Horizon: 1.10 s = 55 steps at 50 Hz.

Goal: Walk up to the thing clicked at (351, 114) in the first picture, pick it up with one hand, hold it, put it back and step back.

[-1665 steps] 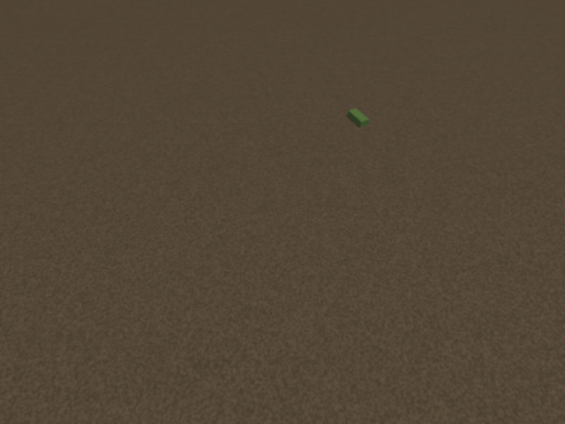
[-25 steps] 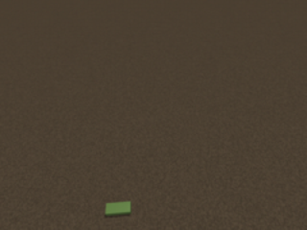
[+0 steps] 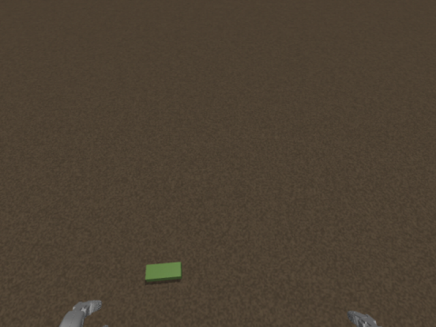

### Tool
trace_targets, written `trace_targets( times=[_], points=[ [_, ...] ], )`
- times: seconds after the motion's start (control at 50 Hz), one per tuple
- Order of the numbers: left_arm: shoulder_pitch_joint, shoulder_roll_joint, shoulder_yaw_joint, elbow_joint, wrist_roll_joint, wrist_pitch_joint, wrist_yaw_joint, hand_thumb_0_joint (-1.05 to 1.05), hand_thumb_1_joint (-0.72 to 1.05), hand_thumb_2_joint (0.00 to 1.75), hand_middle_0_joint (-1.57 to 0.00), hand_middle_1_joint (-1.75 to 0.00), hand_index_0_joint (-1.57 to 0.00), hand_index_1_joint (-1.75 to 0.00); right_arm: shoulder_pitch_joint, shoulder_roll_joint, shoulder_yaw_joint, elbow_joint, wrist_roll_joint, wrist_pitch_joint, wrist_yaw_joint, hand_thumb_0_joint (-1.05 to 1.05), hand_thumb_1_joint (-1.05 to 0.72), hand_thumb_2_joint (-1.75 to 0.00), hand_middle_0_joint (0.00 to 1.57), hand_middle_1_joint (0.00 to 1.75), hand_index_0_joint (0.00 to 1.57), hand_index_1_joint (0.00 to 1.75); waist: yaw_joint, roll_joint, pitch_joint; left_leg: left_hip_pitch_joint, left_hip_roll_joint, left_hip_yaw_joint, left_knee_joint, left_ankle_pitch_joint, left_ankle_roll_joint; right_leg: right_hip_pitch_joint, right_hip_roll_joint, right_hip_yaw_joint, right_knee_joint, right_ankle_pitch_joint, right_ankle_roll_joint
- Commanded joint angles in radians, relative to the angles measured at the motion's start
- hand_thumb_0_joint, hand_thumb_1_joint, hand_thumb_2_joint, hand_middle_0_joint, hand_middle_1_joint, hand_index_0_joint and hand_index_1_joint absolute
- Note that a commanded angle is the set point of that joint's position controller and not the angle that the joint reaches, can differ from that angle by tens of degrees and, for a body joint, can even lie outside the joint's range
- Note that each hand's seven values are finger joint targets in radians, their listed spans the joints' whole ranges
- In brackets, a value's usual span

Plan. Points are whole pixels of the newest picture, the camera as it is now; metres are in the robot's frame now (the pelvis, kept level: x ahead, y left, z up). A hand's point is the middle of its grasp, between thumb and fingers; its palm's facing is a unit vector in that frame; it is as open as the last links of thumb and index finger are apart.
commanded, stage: rise first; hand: left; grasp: from above
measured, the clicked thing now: (164, 271) +0.43 +0.24 -0.75
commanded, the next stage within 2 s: none
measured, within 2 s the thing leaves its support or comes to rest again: neither
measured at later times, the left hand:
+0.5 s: hand out of the picture +0.13 +0.26 -0.22, palm faces -0.20 -0.86 -0.47, open 14.1 cm
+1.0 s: hand (125, 312) +0.23 +0.29 -0.41, palm faces -0.45 -0.45 -0.77, open 14.0 cm
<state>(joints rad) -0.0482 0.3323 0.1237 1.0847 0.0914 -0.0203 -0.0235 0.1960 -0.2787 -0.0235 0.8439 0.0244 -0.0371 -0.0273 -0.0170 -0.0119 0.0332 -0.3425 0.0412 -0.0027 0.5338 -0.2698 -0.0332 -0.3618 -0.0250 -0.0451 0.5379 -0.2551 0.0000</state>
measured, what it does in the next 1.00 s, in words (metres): lowers itself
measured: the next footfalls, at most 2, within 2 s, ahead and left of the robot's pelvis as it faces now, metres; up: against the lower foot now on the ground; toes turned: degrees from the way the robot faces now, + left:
none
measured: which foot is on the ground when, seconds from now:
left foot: down 0.00-1.00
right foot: down 0.00-1.00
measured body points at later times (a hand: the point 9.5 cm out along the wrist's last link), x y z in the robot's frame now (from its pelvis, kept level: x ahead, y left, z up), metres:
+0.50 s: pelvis +0.00 +0.02 -0.08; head +0.09 +0.04 +0.36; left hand +0.14 +0.31 -0.19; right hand +0.16 -0.23 -0.17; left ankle +0.00 +0.14 -0.73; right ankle +0.01 -0.12 -0.73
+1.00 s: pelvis -0.06 +0.02 -0.26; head +0.13 +0.03 +0.15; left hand +0.25 +0.31 -0.37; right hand +0.13 -0.25 -0.38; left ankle +0.00 +0.14 -0.73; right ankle +0.01 -0.12 -0.73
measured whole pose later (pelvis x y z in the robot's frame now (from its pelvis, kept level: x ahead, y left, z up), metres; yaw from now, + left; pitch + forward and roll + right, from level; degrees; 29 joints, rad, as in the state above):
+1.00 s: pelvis -0.06 +0.02 -0.26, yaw -1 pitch +33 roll -2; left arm -0.23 0.43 0.08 0.73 0.74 -0.05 0.15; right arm 0.06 -0.29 -0.07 0.65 -0.01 -0.16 0.04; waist -0.03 0.01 -0.18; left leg -1.74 0.02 -0.05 1.86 -0.71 -0.02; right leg -1.74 -0.05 -0.02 1.82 -0.67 0.02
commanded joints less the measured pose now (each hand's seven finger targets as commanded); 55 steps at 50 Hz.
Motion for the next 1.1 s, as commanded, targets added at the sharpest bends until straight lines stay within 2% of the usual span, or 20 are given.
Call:
trace_targets(
  times=[0.0, 0.04, 0.08, 0.16, 0.2, 0.22, 0.26, 0.3, 0.48, 0.56, 0.62, 0.64, 0.7, 0.8, 0.88, 0.96, 0.98, 1.0, 1.04, 1.08],
  points=[
    [0.095, 0.194, 0.072, -0.124, 0.061, 0.023, 0.018, 0.0, -0.05, 0.97, -0.05, -1.05, -0.08, -1.02, 0.054, -0.141, -0.067, -0.169, 0.0, -0.035, 0.0, 0.0, -0.93, -0.9, 0.2, 0.3, 0.2, 0.3, 0.042, 0.065, -0.255, -0.034, -0.072, 0.049, 0.029, 0.187, 0.031, 0.073, 0.012, 0.015, 0.015, 0.175, -0.015],
    [0.071, 0.168, 0.059, -0.201, 0.067, 0.063, 0.029, 0.0, -0.2, 0.98, -0.06, -1.04, -0.08, -1.02, 0.039, -0.136, -0.07, -0.215, 0.004, -0.036, 0.002, 0.0, -0.91, -0.9, 0.2, 0.3, 0.2, 0.3, 0.021, 0.044, -0.249, -0.046, -0.064, 0.038, 0.042, 0.164, 0.031, 0.029, 0.019, 0.008, 0.022, 0.144, -0.015],
    [0.083, 0.184, 0.074, -0.232, 0.083, 0.095, 0.044, 0.0, -0.35, 0.97, -0.06, -1.07, -0.08, -1.05, 0.028, -0.135, -0.071, -0.243, 0.003, -0.04, 0.006, 0.0, -0.9, -0.9, 0.2, 0.3, 0.2, 0.3, 0.019, 0.014, -0.254, -0.084, -0.056, 0.034, 0.089, 0.167, 0.032, -0.009, 0.023, 0.001, 0.066, 0.136, -0.013],
    [0.062, 0.138, 0.051, -0.314, 0.107, 0.102, 0.055, 0.0, -0.53, 0.99, -0.07, -1.06, -0.07, -1.06, 0.032, -0.12, -0.076, -0.279, -0.007, -0.065, 0.013, 0.0, -0.88, -0.89, 0.2, 0.3, 0.2, 0.3, 0.003, 0.001, -0.234, -0.201, -0.046, 0.023, 0.205, 0.088, 0.03, -0.158, 0.025, -0.003, 0.177, 0.05, -0.011],
    [0.08, 0.147, 0.065, -0.414, 0.123, 0.09, 0.058, 0.0, -0.56, 1.01, -0.07, -1.06, -0.06, -1.07, 0.032, -0.112, -0.077, -0.306, -0.01, -0.08, 0.017, 0.0, -0.88, -0.89, 0.2, 0.3, 0.2, 0.3, 0.017, 0.049, -0.286, -0.232, -0.043, 0.02, 0.249, 0.059, 0.026, -0.199, 0.022, 0.0, 0.235, 0.018, -0.015],
    [0.108, 0.149, 0.072, -0.436, 0.132, 0.092, 0.061, 0.0, -0.57, 1.01, -0.07, -1.06, -0.06, -1.07, 0.042, -0.111, -0.08, -0.314, -0.011, -0.084, 0.015, 0.0, -0.88, -0.9, 0.2, 0.3, 0.2, 0.3, 0.008, 0.051, -0.321, -0.24, -0.041, 0.019, 0.277, 0.074, 0.028, -0.211, 0.021, 0.003, 0.259, 0.036, -0.014],
    [0.141, 0.131, 0.051, -0.484, 0.158, 0.099, 0.063, 0.0, -0.58, 1.02, -0.07, -1.05, -0.06, -1.06, 0.036, -0.112, -0.082, -0.33, -0.012, -0.094, 0.014, 0.0, -0.88, -0.9, 0.2, 0.3, 0.2, 0.3, 0.001, 0.047, -0.313, -0.28, -0.035, 0.008, 0.318, 0.081, 0.026, -0.263, 0.022, -0.001, 0.311, 0.035, -0.014],
    [0.188, 0.139, 0.067, -0.54, 0.182, 0.111, 0.071, 0.0, -0.6, 1.03, -0.07, -1.04, -0.05, -1.06, 0.036, -0.106, -0.083, -0.346, -0.013, -0.097, 0.013, 0.0, -0.88, -0.89, 0.2, 0.3, 0.2, 0.3, 0.015, 0.059, -0.347, -0.302, -0.031, 0.002, 0.35, 0.094, 0.025, -0.285, 0.023, 0.001, 0.349, 0.041, -0.017],
    [0.304, 0.096, 0.022, -0.748, 0.243, 0.172, 0.091, 0.0, -0.59, 0.98, -0.08, -1.05, -0.08, -1.06, 0.008, -0.104, -0.083, -0.396, -0.02, -0.128, 0.022, 0.0, -0.92, -0.9, 0.2, 0.3, 0.2, 0.3, -0.011, 0.095, -0.388, -0.416, -0.009, -0.042, 0.473, 0.078, 0.019, -0.47, 0.024, -0.009, 0.508, -0.015, -0.02],
    [0.189, 0.121, 0.021, -0.732, 0.295, 0.156, 0.104, 0.0, -0.58, 0.97, -0.08, -1.07, -0.08, -1.07, -0.014, -0.103, -0.075, -0.408, -0.021, -0.149, 0.018, 0.0, -0.91, -0.9, 0.2, 0.3, 0.2, 0.3, -0.047, 0.065, -0.385, -0.56, -0.022, -0.029, 0.593, -0.035, 0.032, -0.594, 0.019, 0.0, 0.587, -0.07, -0.017],
    [0.134, 0.149, 0.025, -0.681, 0.354, 0.115, 0.116, 0.0, -0.56, 0.97, -0.08, -1.04, -0.08, -1.05, -0.034, -0.113, -0.078, -0.396, -0.023, -0.17, 0.023, 0.0, -0.89, -0.9, 0.2, 0.3, 0.2, 0.3, -0.029, 0.077, -0.418, -0.666, -0.029, -0.029, 0.683, -0.094, 0.03, -0.709, 0.017, 0.003, 0.693, -0.123, -0.02],
    [0.108, 0.14, 0.005, -0.661, 0.376, 0.098, 0.117, 0.0, -0.55, 0.97, -0.08, -1.04, -0.08, -1.04, -0.041, -0.121, -0.08, -0.395, -0.022, -0.177, 0.027, 0.0, -0.88, -0.89, 0.2, 0.3, 0.2, 0.3, -0.04, 0.088, -0.439, -0.688, -0.029, -0.036, 0.709, -0.105, 0.027, -0.753, 0.016, 0.004, 0.731, -0.134, -0.02],
    [0.064, 0.159, -0.008, -0.635, 0.444, 0.05, 0.134, 0.0, -0.52, 0.97, -0.08, -1.05, -0.08, -1.05, -0.042, -0.136, -0.086, -0.375, -0.019, -0.192, 0.034, 0.0, -0.86, -0.89, 0.2, 0.3, 0.2, 0.3, -0.03, 0.114, -0.546, -0.723, -0.03, -0.047, 0.8, -0.056, 0.021, -0.851, 0.012, 0.004, 0.844, -0.104, -0.023],
    [-0.039, 0.251, 0.03, -0.568, 0.547, -0.005, 0.181, 0.0, -0.53, 0.97, -0.11, -1.02, -0.11, -1.03, -0.049, -0.156, -0.099, -0.333, -0.017, -0.19, 0.047, 0.0, -0.89, -0.9, 0.2, 0.3, 0.2, 0.3, -0.005, 0.11, -0.664, -0.861, -0.042, -0.031, 0.953, -0.026, 0.031, -0.953, 0.013, 0.012, 0.977, -0.071, -0.027],
    [-0.186, 0.299, 0.027, -0.518, 0.621, -0.031, 0.199, 0.0, -0.55, 0.99, -0.09, -1.04, -0.09, -1.05, -0.039, -0.163, -0.111, -0.295, -0.024, -0.171, 0.06, 0.0, -0.89, -0.9, 0.2, 0.3, 0.2, 0.3, -0.012, 0.102, -0.729, -0.986, -0.05, -0.007, 1.07, -0.045, 0.043, -1.006, 0.014, 0.02, 1.046, -0.068, -0.025],
    [-0.339, 0.352, 0.041, -0.423, 0.696, -0.071, 0.208, 0.0, -0.57, 1.02, -0.1, -1.02, -0.09, -1.03, -0.027, -0.169, -0.12, -0.27, -0.03, -0.153, 0.068, 0.0, -0.91, -0.9, 0.2, 0.3, 0.2, 0.3, -0.016, 0.05, -0.748, -1.137, -0.056, -0.003, 1.158, -0.182, 0.049, -1.078, 0.015, 0.016, 1.106, -0.182, -0.023],
    [-0.386, 0.39, 0.053, -0.409, 0.719, -0.083, 0.211, 0.0, -0.54, 1.01, -0.11, -1.02, -0.1, -1.03, -0.017, -0.173, -0.12, -0.259, -0.031, -0.149, 0.069, 0.0, -0.9, -0.9, 0.2, 0.3, 0.2, 0.3, -0.008, 0.057, -0.767, -1.159, -0.055, 0.005, 1.184, -0.175, 0.049, -1.077, 0.015, 0.016, 1.127, -0.177, -0.022],
    [-0.416, 0.381, 0.042, -0.382, 0.736, -0.094, 0.213, 0.0, -0.54, 1.01, -0.11, -1.02, -0.1, -1.02, -0.011, -0.173, -0.122, -0.247, -0.037, -0.143, 0.071, 0.0, -0.9, -0.9, 0.2, 0.3, 0.2, 0.3, -0.019, 0.055, -0.777, -1.182, -0.056, 0.006, 1.209, -0.19, 0.05, -1.099, 0.014, 0.015, 1.145, -0.189, -0.021],
    [-0.529, 0.425, 0.046, -0.379, 0.768, -0.124, 0.219, 0.0, -0.52, 1.01, -0.09, -1.03, -0.09, -1.04, -0.004, -0.178, -0.126, -0.242, -0.042, -0.137, 0.074, 0.0, -0.88, -0.9, 0.2, 0.3, 0.2, 0.3, -0.026, 0.058, -0.816, -1.204, -0.054, 0.003, 1.249, -0.214, 0.052, -1.141, 0.015, 0.009, 1.18, -0.218, -0.021],
    [-0.566, 0.455, 0.049, -0.296, 0.8, -0.148, 0.229, 0.0, -0.51, 1.02, -0.07, -1.04, -0.07, -1.04, 0.007, -0.183, -0.125, -0.222, -0.048, -0.127, 0.074, 0.0, -0.86, -0.89, 0.2, 0.3, 0.2, 0.3, -0.029, 0.053, -0.778, -1.264, -0.057, 0.008, 1.278, -0.269, 0.056, -1.181, 0.016, 0.006, 1.194, -0.28, -0.019]
  ],
)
